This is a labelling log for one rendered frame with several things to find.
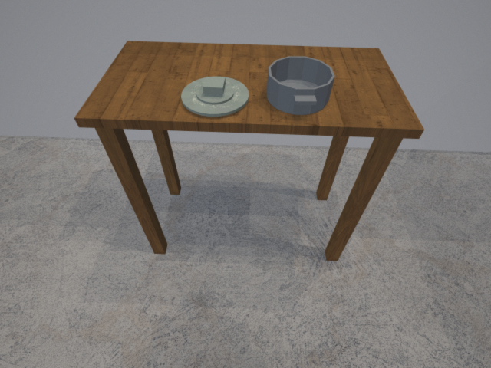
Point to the table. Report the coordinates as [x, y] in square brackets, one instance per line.
[141, 90]

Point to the pot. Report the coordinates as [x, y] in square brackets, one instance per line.
[299, 85]

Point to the lid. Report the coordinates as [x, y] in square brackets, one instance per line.
[234, 98]

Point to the knob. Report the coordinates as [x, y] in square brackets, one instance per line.
[214, 85]

